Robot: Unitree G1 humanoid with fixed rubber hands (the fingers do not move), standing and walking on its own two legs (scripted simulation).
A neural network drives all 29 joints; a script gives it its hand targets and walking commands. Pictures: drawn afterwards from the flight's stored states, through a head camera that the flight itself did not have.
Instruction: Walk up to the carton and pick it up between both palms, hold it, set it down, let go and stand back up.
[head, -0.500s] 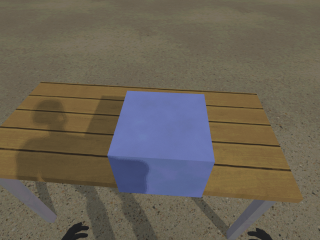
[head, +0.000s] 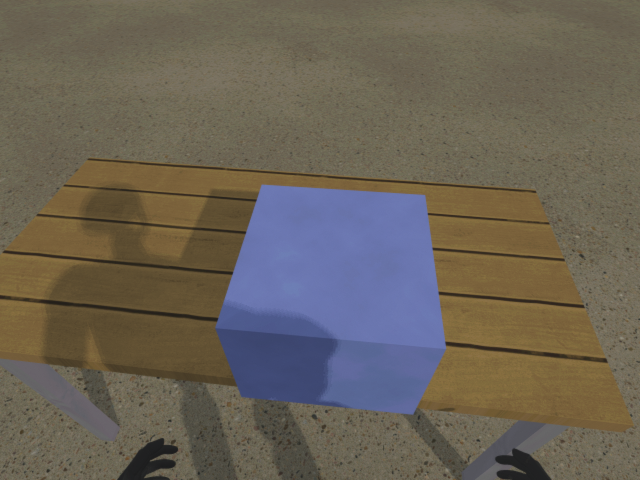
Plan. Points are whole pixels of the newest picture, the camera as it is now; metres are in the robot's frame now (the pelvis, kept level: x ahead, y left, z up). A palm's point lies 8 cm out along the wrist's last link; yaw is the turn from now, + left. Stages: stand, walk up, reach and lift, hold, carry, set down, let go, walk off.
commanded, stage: walk up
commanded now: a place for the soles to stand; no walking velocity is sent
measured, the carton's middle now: (334, 294) +0.41 +0.00 -0.02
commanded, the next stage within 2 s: reach and lift in 1.00 s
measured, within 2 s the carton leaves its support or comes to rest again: neither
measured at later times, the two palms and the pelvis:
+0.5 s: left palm out of the picture +0.09 +0.27 -0.08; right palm out of the picture +0.12 -0.25 -0.07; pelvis -0.02 +0.01 +0.00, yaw +2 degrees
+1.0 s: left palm out of the picture +0.05 +0.27 -0.09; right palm out of the picture +0.11 -0.25 -0.08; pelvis -0.03 +0.00 +0.00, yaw +4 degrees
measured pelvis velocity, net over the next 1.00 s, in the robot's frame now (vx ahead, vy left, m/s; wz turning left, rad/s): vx -0.03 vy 0.00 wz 0.07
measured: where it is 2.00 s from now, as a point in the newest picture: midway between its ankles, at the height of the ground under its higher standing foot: outside the picture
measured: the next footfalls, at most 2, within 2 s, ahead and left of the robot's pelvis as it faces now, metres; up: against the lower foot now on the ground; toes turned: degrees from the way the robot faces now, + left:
none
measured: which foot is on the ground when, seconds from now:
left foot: down 0.00-1.00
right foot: down 0.00-1.00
